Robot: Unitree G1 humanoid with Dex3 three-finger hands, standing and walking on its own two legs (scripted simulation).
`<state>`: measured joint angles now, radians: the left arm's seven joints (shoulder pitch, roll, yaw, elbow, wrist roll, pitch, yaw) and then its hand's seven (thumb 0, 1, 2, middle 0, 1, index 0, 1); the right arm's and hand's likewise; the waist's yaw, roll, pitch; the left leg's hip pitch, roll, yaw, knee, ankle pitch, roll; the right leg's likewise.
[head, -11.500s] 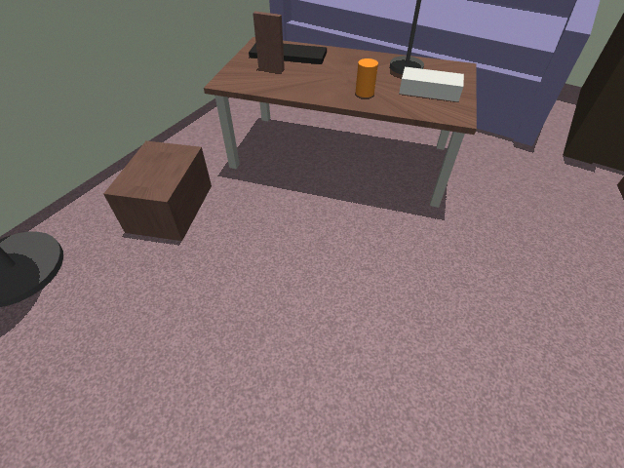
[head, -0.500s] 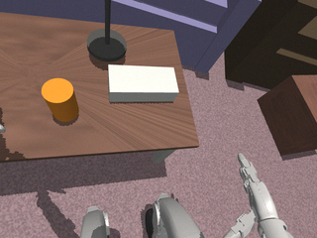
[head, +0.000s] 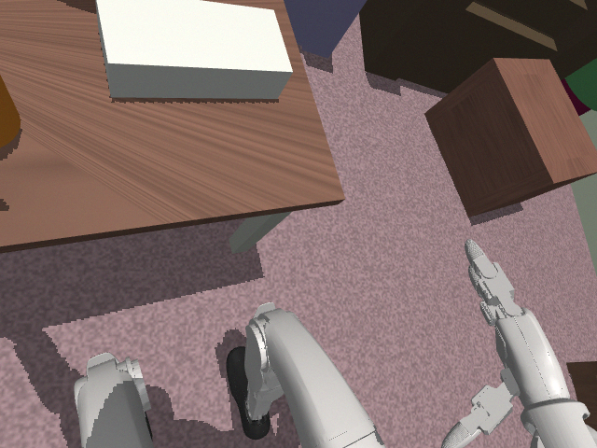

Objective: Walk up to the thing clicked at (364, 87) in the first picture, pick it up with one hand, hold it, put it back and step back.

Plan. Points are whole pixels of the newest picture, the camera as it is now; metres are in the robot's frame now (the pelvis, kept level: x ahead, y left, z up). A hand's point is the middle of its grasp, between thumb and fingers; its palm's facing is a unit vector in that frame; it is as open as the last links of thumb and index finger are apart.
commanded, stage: close in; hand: left
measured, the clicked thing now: out of the picture +0.57 +0.23 -0.03
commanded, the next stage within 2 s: close in 0.46 s
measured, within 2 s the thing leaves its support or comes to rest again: leaves its support in 1.60 s
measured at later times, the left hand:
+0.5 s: hand out of the picture +0.58 +0.23 -0.04, palm faces +0.23 -0.97 +0.02, open 17.6 cm
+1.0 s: hand out of the picture +0.59 +0.22 -0.05, palm faces +0.22 -0.98 +0.00, open 15.4 cm
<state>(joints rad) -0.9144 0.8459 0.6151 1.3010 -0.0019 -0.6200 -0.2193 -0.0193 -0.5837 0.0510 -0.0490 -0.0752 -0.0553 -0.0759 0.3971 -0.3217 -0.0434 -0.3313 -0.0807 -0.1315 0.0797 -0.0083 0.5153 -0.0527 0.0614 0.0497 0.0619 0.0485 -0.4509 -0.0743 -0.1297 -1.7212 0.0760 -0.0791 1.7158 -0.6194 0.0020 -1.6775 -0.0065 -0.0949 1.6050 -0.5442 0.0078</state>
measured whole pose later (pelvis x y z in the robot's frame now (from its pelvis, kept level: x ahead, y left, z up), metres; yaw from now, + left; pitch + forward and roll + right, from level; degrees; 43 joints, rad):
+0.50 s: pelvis +0.01 +0.01 +0.01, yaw +0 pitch +36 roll -7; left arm -0.92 0.72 0.55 1.22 0.04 -0.53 -0.04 -0.02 -0.61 0.01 -0.08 -0.07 -0.09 -0.06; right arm 0.44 -0.34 -0.09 -0.42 -0.07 -0.06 0.09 -0.01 0.51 -0.05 0.06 0.05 0.06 0.05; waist -0.45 -0.05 -0.14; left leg -1.67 0.07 -0.06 1.68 -0.64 0.01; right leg -1.63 -0.01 -0.08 1.57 -0.56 0.02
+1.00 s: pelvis +0.01 +0.00 +0.01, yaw +0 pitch +36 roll -6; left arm -0.98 0.77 0.53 1.28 0.07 -0.57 -0.02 -0.02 -0.52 0.15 -0.43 -0.30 -0.44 -0.29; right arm 0.44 -0.35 -0.10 -0.50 -0.07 -0.03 0.11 -0.01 0.50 -0.05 0.06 0.05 0.06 0.05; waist -0.49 -0.06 -0.13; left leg -1.69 0.07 -0.07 1.68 -0.64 0.00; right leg -1.66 0.00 -0.09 1.59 -0.56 0.01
